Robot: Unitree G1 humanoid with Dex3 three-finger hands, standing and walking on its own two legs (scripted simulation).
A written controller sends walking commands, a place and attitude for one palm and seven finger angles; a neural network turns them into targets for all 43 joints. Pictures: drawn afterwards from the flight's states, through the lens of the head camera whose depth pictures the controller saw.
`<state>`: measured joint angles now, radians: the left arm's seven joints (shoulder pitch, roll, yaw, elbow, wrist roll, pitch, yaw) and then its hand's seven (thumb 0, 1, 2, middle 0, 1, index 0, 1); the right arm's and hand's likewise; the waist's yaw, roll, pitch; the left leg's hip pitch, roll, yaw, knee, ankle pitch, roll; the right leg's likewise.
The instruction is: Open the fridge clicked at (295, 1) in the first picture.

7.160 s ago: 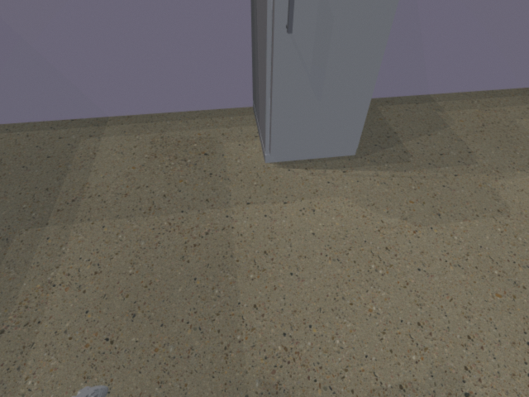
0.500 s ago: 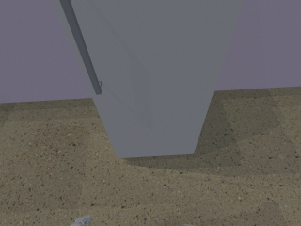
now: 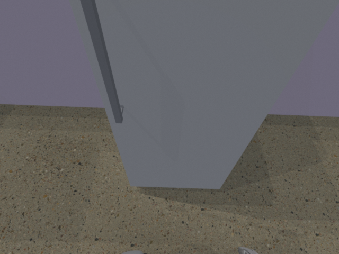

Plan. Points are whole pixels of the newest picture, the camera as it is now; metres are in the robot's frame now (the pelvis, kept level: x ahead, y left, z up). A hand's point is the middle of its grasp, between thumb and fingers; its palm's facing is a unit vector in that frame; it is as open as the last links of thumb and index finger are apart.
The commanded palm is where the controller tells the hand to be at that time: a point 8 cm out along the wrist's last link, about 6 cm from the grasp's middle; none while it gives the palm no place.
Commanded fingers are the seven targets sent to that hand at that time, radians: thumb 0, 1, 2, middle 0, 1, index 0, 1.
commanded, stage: come to a stop and stand still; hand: left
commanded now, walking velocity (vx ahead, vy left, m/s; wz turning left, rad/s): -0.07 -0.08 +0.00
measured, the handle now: (107, 62) +0.47 +0.20 +0.18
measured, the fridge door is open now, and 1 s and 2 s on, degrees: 0 0 0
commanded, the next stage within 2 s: look again from close up in 1.84 s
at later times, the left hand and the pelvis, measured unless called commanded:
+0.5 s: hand out of the picture -0.01 +0.14 -0.16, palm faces +0.09 -0.97 -0.25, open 7.3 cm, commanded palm none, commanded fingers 0.00 0.90 0.90 -0.20 -0.30 -0.20 -0.30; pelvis -0.04 -0.05 +0.01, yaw +2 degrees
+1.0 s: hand out of the picture -0.07 +0.19 -0.17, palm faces +0.02 -0.97 -0.24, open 7.4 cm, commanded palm none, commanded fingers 0.00 0.90 0.90 -0.20 -0.30 -0.20 -0.30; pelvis -0.05 +0.01 +0.00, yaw +0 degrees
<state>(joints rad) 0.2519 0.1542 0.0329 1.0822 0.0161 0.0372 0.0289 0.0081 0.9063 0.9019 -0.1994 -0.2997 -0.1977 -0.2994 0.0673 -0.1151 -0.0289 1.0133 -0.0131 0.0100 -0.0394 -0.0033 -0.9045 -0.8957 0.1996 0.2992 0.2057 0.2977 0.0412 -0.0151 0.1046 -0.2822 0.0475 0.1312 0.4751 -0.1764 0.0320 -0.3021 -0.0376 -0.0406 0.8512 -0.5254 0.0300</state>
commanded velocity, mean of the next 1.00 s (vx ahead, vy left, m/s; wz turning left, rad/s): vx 0.03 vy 0.05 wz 0.00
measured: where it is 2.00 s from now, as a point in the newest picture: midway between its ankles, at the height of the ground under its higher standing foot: outside the picture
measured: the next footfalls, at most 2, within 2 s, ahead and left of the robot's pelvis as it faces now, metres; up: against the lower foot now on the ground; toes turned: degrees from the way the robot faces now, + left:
right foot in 0.18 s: +0.02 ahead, -0.16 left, +0.00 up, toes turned -1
left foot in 0.58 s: -0.04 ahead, +0.10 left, +0.00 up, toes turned +5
